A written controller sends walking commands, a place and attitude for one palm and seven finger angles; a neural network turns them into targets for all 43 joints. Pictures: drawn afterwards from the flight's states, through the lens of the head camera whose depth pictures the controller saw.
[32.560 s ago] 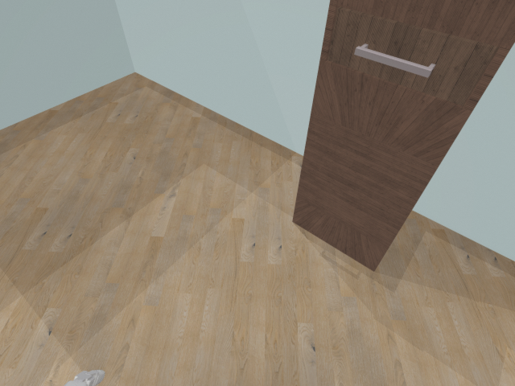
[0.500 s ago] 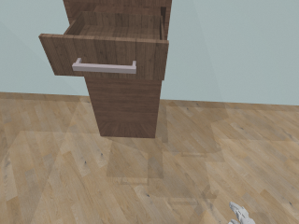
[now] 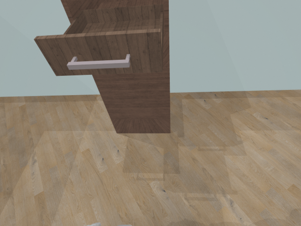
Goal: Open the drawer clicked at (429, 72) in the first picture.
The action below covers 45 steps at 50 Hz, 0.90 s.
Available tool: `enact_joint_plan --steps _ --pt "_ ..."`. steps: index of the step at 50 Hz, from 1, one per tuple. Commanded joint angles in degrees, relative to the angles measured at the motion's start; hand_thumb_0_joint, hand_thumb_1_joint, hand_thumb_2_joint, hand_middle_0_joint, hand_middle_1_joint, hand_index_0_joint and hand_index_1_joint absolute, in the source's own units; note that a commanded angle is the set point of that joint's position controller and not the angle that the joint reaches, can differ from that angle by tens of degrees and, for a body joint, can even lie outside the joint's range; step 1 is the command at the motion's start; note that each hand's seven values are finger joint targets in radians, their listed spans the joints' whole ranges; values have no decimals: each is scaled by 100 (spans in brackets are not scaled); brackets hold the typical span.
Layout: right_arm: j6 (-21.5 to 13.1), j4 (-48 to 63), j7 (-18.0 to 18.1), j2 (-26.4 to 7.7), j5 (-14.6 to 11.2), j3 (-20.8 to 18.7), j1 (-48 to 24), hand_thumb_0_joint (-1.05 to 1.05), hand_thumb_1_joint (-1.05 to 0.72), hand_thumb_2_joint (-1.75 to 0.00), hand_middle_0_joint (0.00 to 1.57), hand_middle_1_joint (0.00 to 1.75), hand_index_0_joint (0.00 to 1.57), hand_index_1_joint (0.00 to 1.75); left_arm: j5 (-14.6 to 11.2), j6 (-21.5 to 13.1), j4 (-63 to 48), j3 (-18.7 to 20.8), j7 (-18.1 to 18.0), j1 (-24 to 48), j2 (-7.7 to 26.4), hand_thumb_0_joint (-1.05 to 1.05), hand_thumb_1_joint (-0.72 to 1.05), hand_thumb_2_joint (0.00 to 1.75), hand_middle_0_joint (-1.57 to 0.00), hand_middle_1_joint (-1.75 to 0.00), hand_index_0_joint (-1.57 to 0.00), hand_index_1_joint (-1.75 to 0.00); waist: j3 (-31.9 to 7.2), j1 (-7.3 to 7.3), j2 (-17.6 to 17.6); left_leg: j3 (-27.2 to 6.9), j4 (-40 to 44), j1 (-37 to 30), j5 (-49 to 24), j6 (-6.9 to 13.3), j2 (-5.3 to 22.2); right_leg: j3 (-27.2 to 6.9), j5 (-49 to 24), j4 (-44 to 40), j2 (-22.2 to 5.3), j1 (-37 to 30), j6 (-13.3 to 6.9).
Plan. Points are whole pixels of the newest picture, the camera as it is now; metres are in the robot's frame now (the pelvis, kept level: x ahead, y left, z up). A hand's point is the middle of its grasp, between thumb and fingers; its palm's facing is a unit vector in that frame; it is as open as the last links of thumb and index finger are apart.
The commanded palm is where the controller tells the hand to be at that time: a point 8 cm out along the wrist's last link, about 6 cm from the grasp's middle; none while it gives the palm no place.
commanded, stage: let the arm hang, fingers relaxed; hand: left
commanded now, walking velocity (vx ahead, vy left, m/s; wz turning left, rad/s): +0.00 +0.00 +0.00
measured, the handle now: (99, 61) +0.56 +0.16 +0.15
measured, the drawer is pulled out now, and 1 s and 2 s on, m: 0.30 0.30 0.30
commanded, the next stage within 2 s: look to check the result in 0.82 s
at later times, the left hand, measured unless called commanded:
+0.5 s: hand out of the picture -0.02 +0.17 -0.14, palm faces +0.04 -0.97 -0.24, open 7.4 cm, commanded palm none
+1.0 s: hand out of the picture -0.03 +0.17 -0.14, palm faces +0.03 -0.98 -0.21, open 7.3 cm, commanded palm none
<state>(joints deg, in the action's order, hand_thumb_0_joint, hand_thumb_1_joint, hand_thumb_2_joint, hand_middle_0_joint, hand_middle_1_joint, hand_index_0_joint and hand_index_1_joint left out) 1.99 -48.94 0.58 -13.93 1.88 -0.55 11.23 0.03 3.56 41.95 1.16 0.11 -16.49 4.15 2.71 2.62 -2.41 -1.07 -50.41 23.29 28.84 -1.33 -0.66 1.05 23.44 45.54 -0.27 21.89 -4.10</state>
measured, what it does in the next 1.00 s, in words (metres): steps on the spot: left foot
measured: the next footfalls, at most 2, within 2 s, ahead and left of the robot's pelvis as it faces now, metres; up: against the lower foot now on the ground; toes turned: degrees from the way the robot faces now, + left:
left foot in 0.18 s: -0.01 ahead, +0.11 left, +0.00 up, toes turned +3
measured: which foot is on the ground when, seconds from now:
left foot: up 0.00-0.16, down 0.18-1.00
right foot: down 0.00-1.00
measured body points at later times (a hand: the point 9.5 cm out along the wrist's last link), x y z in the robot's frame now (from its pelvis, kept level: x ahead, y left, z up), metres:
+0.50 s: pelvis -0.04 -0.01 +0.03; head -0.03 -0.04 +0.48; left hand -0.02 +0.22 -0.12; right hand -0.03 -0.23 -0.14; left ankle -0.05 +0.11 -0.71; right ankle +0.01 -0.07 -0.71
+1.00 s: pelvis -0.03 +0.00 +0.03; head -0.02 -0.02 +0.48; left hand -0.03 +0.22 -0.13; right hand -0.10 -0.20 -0.14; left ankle -0.05 +0.11 -0.71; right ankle +0.01 -0.07 -0.71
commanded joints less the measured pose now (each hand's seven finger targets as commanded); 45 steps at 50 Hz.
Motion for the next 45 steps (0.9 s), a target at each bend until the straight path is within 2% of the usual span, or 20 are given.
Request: enact_joint_plan --steps 1,2,4,6,7,8,9,10,11,12,14,16,19,24,26,31,37,40,44,45 --pt "-37 230 62 -218 -102 -187 8 0 -90 -90 20 30 20 30 139 -449 110 365 -156 28 1760 0 90 90 -20 -30 -20 -30 -661 -115 140 75 -574 45 -31 17 49 -1829 -3950 -2300 -1345 -1153 -647" --pt "-43 206 64 -104 -52 -248 98 0 -90 -90 20 30 20 30 230 -470 57 573 -225 -23 1494 0 90 90 -20 -30 -20 -30 -835 -119 17 134 -184 -57 -43 45 130 -1714 -3982 -2312 -1397 -1355 -683" --pt "-30 17 52 44 -66 -213 390 0 -90 -90 20 30 20 30 192 -444 292 490 -255 10 1457 0 90 90 -20 -30 -20 -30 -935 -115 58 156 820 -526 -248 111 145 -1507 -3621 -2305 -1361 -1439 -694" --pt "-60 -277 63 145 -89 -190 810 0 -90 -90 20 30 20 30 104 -419 581 409 -253 95 1373 0 90 90 -20 -30 -20 -30 -914 -15 117 133 2239 -1282 -1231 192 126 -1238 -2991 -2196 -1124 -1314 -406" --pt "-90 -356 79 -7 -101 -209 878 0 -90 -90 20 30 20 30 57 -402 700 361 -230 93 1264 0 90 90 -20 -30 -20 -30 -820 -37 124 -291 2741 -1669 -1808 340 463 -932 -2332 -2051 -779 -931 -132" --pt "-143 -381 125 -285 -59 -223 877 0 -90 -90 20 30 20 30 22 -391 791 290 -204 -20 1098 0 90 90 -20 -30 -20 -30 -762 -125 -381 -902 2895 -1806 -2356 623 1062 -615 -1817 -1908 -399 -652 114" --pt "-137 -386 160 -403 -31 -206 662 0 -90 -90 20 30 20 30 13 -384 921 225 -196 -39 1040 0 90 90 -20 -30 -20 -30 -586 -241 -503 -1061 2970 -1505 -2630 850 1412 -359 -1507 -1999 -273 -775 259" --pt "-101 -399 177 -400 -16 -164 493 0 -90 -90 20 30 20 30 41 -383 1043 182 -203 -31 1027 0 90 90 -20 -30 -20 -30 -430 -309 -43 -784 2911 -1034 -2213 805 1306 -393 -1486 -2336 -267 -1188 311" --pt "-112 -497 176 -267 -43 -143 467 0 -90 -90 20 30 20 30 70 -386 1206 175 -198 3 1107 0 90 90 -20 -30 -20 -30 -356 -276 -82 -462 2848 -1004 -2072 570 874 -573 -1900 -2505 -357 -1326 244" --pt "-119 -600 166 -200 -73 -124 576 0 -90 -90 20 30 20 30 52 -387 1337 185 -203 59 1241 0 90 90 -20 -30 -20 -30 -427 -218 -435 -303 2856 -1080 -1975 440 732 -692 -2077 -2511 -460 -1447 169" --pt "-109 -769 157 -144 -84 -89 711 0 -90 -90 20 30 20 30 24 -401 1519 150 -194 109 1311 0 90 90 -20 -30 -20 -30 -282 -185 -281 -220 3043 -1096 -1591 363 706 -710 -1827 -2684 -492 -1474 87" --pt "-92 -889 141 -174 -76 -81 792 0 -90 -90 20 30 20 30 28 -401 1701 115 -192 168 1311 0 90 90 -20 -30 -20 -30 37 -164 62 -205 3190 -1042 -1179 354 643 -831 -1065 -2983 -486 -1277 85" --pt "-86 -1080 129 -135 -66 -65 951 0 -90 -90 20 30 20 30 38 -405 1888 95 -204 170 1282 0 90 90 -20 -30 -20 -30 323 -146 352 -131 3254 -1104 -1116 359 603 -893 -521 -3239 -490 -1015 113" --pt "-60 -1262 127 -15 -49 -56 1183 0 -90 -90 20 30 20 30 49 -390 2031 120 -229 119 1217 0 90 90 -20 -30 -20 -30 433 -131 417 -34 3230 -1044 -873 363 517 -1015 156 -3440 -500 -784 171" --pt "-74 -1308 133 34 -46 -50 1250 0 -90 -90 20 30 20 30 44 -401 2045 131 -235 96 1176 0 90 90 -20 -30 -20 -30 389 -131 422 -19 3209 -1027 -949 360 508 -1016 116 -3427 -515 -806 161" --pt "-105 -1388 151 150 -38 -35 1346 0 -90 -90 20 30 20 30 36 -407 2098 148 -236 46 1096 0 90 90 -20 -30 -20 -30 363 -169 104 -38 3245 -906 -1005 351 519 -975 -163 -3280 -497 -912 125" --pt "-104 -1453 165 246 -51 -35 1547 0 -90 -90 20 30 20 30 33 -409 2133 159 -249 7 1035 0 90 90 -20 -30 -20 -30 339 -176 290 -36 3219 -830 -1041 352 532 -938 -190 -3242 -502 -997 116" --pt "-121 -1492 175 260 -47 -26 1610 0 -90 -90 20 30 20 30 26 -406 2146 156 -244 17 1009 0 90 90 -20 -30 -20 -30 346 -164 127 -78 3262 -841 -1083 357 549 -935 -289 -3170 -498 -967 89" --pt "-145 -1506 184 272 -58 -21 1627 0 -90 -90 20 30 20 30 21 -418 2187 141 -248 -23 975 0 90 90 -20 -30 -20 -30 260 -173 190 -106 3281 -881 -1235 362 575 -874 -606 -3050 -492 -1080 80" --pt "-149 -1514 190 272 -60 -22 1618 0 -90 -90 20 30 20 30 18 -423 2195 134 -250 -34 955 0 90 90 -20 -30 -20 -30 247 -169 103 -90 3270 -924 -1278 355 585 -862 -663 -3040 -498 -1072 73"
